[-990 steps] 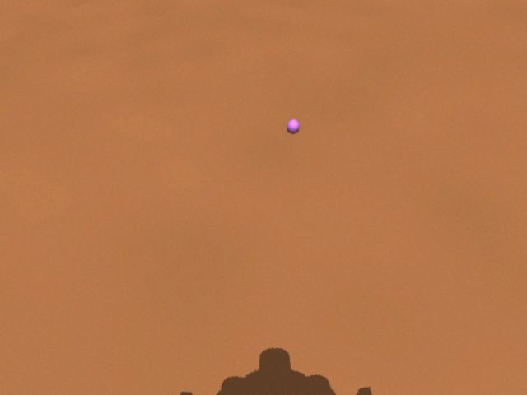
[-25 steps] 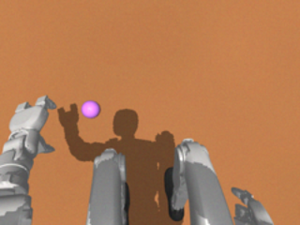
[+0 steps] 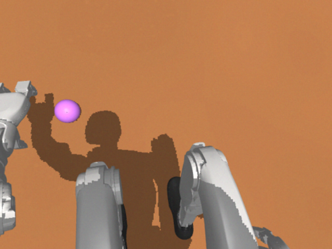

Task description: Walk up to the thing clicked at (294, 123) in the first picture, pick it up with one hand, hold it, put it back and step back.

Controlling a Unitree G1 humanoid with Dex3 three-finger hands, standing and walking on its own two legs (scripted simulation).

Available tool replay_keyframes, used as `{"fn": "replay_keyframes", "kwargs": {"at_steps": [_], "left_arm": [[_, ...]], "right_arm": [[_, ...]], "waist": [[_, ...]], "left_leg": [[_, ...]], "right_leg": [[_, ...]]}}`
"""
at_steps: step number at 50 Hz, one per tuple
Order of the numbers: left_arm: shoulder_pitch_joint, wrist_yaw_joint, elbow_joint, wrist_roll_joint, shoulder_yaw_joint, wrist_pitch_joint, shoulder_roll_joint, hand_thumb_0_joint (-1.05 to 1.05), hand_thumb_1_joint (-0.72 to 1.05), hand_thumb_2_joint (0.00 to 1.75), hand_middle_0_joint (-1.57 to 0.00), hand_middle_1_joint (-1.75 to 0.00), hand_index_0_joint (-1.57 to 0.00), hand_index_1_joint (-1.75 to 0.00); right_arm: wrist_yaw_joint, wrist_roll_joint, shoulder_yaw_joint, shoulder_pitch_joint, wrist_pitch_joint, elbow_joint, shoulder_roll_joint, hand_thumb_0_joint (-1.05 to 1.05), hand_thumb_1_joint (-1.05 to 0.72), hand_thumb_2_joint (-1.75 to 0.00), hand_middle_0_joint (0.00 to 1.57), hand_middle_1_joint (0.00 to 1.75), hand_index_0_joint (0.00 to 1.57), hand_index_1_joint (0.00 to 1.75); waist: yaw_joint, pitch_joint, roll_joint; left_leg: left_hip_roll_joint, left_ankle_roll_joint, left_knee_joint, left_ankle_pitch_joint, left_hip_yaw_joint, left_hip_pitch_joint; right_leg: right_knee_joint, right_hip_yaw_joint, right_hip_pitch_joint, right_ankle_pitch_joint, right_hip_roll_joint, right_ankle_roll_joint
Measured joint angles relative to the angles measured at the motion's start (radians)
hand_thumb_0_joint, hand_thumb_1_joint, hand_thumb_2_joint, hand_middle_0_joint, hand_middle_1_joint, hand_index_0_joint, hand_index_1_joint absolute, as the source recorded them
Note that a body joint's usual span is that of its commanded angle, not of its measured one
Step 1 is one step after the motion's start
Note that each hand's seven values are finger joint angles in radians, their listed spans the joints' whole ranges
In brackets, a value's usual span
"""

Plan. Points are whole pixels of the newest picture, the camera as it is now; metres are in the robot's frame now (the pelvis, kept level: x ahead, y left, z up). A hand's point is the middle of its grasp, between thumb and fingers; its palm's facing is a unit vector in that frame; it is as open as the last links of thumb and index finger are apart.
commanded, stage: rise first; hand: left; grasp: from above
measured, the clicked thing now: (67, 111) +0.52 +0.23 -0.33
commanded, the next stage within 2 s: none
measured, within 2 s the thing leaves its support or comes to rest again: neither
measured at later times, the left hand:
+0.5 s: hand (27, 117) +0.46 +0.30 -0.20, palm faces -0.47 -0.04 -0.88, open 14.1 cm
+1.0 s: hand (32, 114) +0.47 +0.29 -0.22, palm faces -0.47 -0.05 -0.88, open 14.2 cm
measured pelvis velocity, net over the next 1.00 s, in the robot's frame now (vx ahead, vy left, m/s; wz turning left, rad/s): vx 0.01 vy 0.00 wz -0.04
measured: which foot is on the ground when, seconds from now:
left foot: down 0.00-1.00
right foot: down 0.00-1.00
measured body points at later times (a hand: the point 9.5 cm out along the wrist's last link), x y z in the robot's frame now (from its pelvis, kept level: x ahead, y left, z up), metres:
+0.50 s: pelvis +0.01 +0.00 -0.02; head +0.28 +0.06 +0.34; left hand +0.48 +0.30 -0.15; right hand +0.05 -0.29 -0.12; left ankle +0.08 +0.10 -0.34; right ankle +0.12 -0.12 -0.34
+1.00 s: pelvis +0.01 +0.00 -0.03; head +0.27 +0.06 +0.33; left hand +0.49 +0.29 -0.17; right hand +0.03 -0.29 -0.12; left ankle +0.08 +0.10 -0.34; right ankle +0.12 -0.12 -0.34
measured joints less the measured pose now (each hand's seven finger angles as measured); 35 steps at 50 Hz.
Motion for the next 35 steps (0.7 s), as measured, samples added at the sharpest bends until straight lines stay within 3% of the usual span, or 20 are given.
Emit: {"fn": "replay_keyframes", "kwargs": {"at_steps": [6, 18, 35], "left_arm": [[-0.036, 0.024, 0.042, 0.033, 0.012, -0.006, 0.016, 0.00, -0.51, 0.99, -0.08, -1.01, -0.09, -1.01], [-0.069, 0.045, 0.082, 0.031, 0.032, -0.008, 0.047, 0.00, -0.53, 1.01, -0.08, -1.02, -0.09, -1.03], [-0.075, 0.047, 0.070, 0.024, 0.030, 0.015, 0.064, 0.00, -0.56, 1.03, -0.09, -1.00, -0.08, -1.02]], "right_arm": [[0.012, -0.014, 0.014, -0.007, 0.001, -0.004, 0.001, 0.00, -0.91, -0.90, 0.21, 0.30, 0.21, 0.30], [0.014, -0.037, 0.034, -0.013, -0.006, -0.006, -0.010, 0.00, -0.92, -0.90, 0.21, 0.30, 0.21, 0.30], [0.026, -0.036, 0.047, -0.001, -0.007, -0.027, -0.019, 0.00, -0.92, -0.90, 0.21, 0.30, 0.20, 0.30]], "waist": [[-0.011, 0.014, -0.001], [-0.021, 0.043, -0.004], [-0.041, 0.058, -0.012]], "left_leg": [[0.001, -0.004, 0.021, -0.009, -0.001, -0.019], [0.006, -0.009, 0.060, -0.036, -0.016, -0.040], [0.006, -0.007, 0.074, -0.045, -0.021, -0.053]], "right_leg": [[0.023, -0.002, -0.024, -0.006, 0.000, -0.006], [0.056, -0.016, -0.050, -0.023, 0.005, -0.014], [0.062, -0.021, -0.057, -0.029, 0.007, -0.009]]}}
